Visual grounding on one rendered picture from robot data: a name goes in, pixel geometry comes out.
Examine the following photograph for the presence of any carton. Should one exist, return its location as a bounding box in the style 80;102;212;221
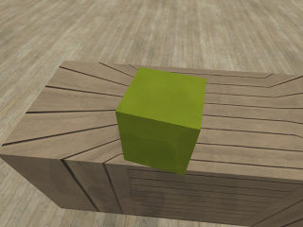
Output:
116;67;206;176

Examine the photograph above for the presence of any pedestal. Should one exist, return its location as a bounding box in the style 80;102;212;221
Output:
0;61;303;227

